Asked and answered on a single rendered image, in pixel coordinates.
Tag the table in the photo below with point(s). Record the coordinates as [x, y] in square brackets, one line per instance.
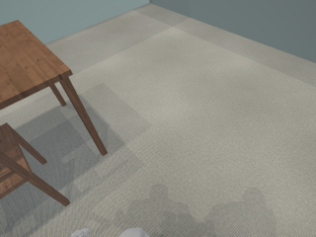
[28, 66]

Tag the chair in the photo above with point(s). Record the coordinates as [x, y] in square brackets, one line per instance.
[15, 169]

